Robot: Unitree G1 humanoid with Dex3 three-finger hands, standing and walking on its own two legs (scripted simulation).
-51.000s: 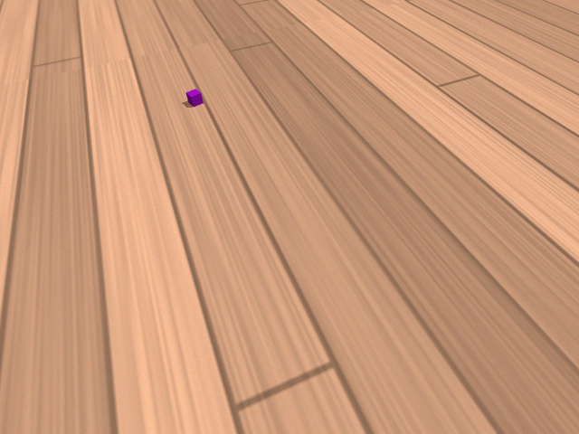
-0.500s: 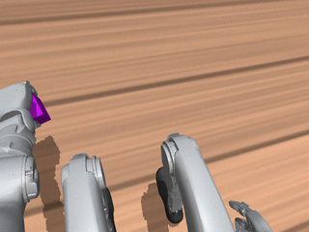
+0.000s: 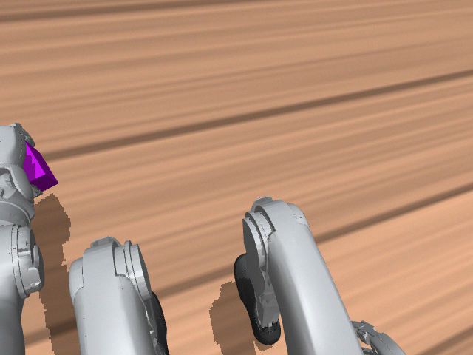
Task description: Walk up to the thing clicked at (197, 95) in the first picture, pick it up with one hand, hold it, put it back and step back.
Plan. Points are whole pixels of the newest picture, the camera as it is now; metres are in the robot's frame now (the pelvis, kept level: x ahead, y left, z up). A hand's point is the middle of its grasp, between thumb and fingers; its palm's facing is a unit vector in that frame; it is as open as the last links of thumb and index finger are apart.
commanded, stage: lower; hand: left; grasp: from above
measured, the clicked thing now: (21, 172) +0.47 +0.29 -0.20
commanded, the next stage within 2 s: rest in 0.40 s
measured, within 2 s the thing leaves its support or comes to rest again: rests again in 1.00 s
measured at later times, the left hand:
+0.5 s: hand (34, 177) +0.46 +0.29 -0.23, palm faces -0.42 -0.19 -0.89, open 10.2 cm
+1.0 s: hand (47, 177) +0.47 +0.28 -0.26, palm faces -0.43 -0.20 -0.88, open 10.1 cm
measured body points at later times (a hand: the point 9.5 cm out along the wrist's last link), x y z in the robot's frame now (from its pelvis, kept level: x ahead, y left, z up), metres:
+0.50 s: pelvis +0.00 +0.00 -0.02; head +0.27 +0.07 +0.34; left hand +0.48 +0.29 -0.18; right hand +0.03 -0.27 -0.12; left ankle +0.07 +0.13 -0.30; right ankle +0.10 -0.12 -0.30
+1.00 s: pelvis +0.01 +0.00 -0.03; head +0.29 +0.08 +0.31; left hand +0.49 +0.28 -0.21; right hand +0.02 -0.26 -0.11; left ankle +0.07 +0.13 -0.30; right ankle +0.10 -0.12 -0.30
